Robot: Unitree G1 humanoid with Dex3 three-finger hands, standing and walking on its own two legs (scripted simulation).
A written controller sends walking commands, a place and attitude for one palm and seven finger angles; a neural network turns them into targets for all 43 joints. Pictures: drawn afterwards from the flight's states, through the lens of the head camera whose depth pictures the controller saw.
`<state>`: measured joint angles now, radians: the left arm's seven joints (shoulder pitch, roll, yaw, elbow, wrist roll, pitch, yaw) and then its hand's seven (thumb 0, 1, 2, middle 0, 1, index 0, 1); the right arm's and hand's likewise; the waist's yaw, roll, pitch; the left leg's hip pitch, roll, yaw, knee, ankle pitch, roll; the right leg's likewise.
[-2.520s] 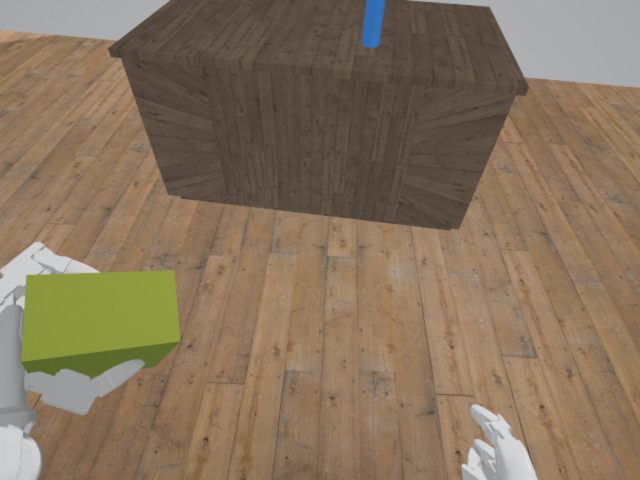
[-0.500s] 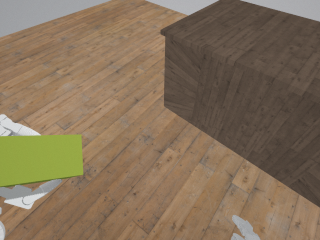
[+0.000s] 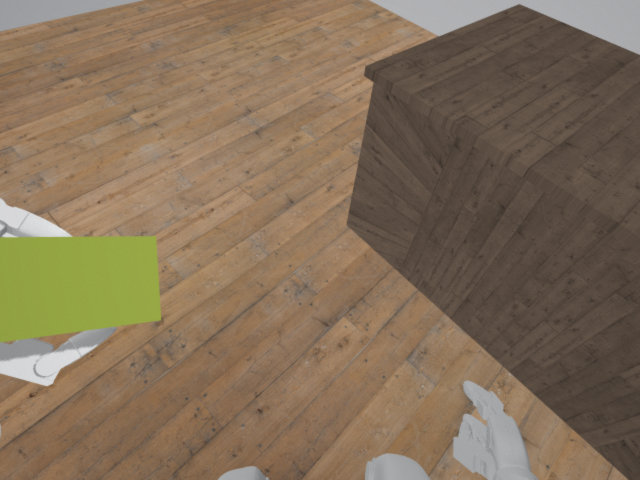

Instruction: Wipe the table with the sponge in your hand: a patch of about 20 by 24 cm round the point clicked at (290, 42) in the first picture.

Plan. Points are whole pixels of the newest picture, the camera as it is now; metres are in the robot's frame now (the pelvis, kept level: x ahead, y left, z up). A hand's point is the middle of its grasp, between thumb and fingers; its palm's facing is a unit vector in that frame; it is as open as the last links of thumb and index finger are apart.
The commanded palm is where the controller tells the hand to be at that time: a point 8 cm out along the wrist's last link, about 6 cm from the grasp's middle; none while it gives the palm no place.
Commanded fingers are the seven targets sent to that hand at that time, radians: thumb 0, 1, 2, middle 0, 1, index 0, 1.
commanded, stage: walk to a spot facing it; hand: left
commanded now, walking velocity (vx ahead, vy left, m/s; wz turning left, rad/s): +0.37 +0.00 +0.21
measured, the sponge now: (90, 287) +0.24 +0.22 +0.18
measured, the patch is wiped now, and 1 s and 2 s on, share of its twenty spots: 0.00 0.00 0.00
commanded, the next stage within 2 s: turn to face it in 0.62 s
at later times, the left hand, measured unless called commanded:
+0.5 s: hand (131, 238) +0.29 +0.20 +0.18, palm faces +0.50 -0.74 -0.46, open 10.4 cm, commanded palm +0.22 +0.25 +0.19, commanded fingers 0.00 0.10 1.30 -1.20 -1.60 -1.20 -1.60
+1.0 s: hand (70, 209) +0.29 +0.24 +0.22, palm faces +0.69 -0.59 -0.42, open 10.4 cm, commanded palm +0.25 +0.27 +0.19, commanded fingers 0.00 0.10 1.30 -1.20 -1.60 -1.20 -1.60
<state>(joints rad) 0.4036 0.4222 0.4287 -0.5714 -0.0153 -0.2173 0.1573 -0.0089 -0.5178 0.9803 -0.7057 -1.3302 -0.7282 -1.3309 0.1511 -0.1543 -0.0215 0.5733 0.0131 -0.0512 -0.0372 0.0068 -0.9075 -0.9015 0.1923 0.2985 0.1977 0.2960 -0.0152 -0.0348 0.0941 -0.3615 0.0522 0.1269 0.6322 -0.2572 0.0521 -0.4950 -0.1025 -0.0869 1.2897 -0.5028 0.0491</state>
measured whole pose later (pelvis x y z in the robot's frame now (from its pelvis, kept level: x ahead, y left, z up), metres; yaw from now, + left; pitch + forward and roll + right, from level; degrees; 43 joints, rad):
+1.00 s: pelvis +0.19 -0.05 +0.01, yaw +18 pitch -2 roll -1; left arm 0.48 0.38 0.39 -0.62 -0.03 -0.22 0.16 -0.01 -0.52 0.98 -0.70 -1.34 -0.73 -1.34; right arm 0.17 -0.11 0.06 0.58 0.00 -0.11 -0.02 0.01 -0.90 -0.90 0.20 0.30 0.21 0.30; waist 0.08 0.02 0.06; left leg -0.31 0.11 0.13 0.54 -0.19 -0.01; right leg -0.40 -0.05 -0.10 0.81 -0.38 0.06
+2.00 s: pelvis +0.09 -0.19 +0.01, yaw -17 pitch +1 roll +3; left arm 0.56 0.43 0.42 -0.56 -0.06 -0.21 0.13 -0.01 -0.52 0.98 -0.69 -1.34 -0.72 -1.34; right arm 0.12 -0.24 -0.02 0.55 0.01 0.05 -0.01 0.01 -0.91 -0.90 0.20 0.30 0.20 0.30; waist -0.02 0.03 0.15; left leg -0.48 0.05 0.01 1.15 -0.42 -0.11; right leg -0.37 0.09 0.00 0.51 -0.15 -0.13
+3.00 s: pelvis -0.08 -0.27 +0.00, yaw -51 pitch +1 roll +1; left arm 0.53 0.48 0.47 -0.64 -0.05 -0.26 0.12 -0.01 -0.52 0.99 -0.68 -1.35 -0.72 -1.35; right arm 0.16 -0.26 -0.04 0.52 0.01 0.03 -0.02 0.01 -0.91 -0.90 0.19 0.30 0.20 0.30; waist 0.01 -0.06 0.09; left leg -0.28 0.02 0.10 0.58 -0.30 0.00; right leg -0.51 0.13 0.08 0.76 -0.32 -0.02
